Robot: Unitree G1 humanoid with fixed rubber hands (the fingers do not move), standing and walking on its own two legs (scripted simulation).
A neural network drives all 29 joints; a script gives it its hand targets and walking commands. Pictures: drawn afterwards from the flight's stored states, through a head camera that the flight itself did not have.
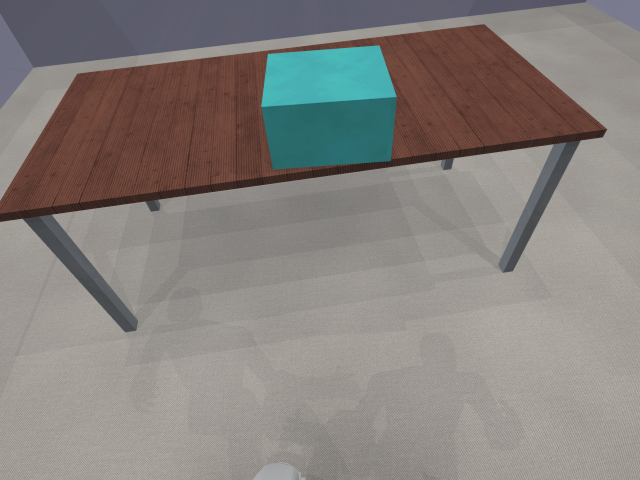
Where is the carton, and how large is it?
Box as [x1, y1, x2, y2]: [261, 45, 396, 169]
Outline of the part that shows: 378,45 268,54 261,107 273,169 390,160 396,96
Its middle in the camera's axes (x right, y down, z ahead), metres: +0.02 -0.35 +0.98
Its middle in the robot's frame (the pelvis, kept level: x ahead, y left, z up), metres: +0.98 +0.05 -0.03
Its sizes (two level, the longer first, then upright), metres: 0.292 0.270 0.168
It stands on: a table, 0.63 m high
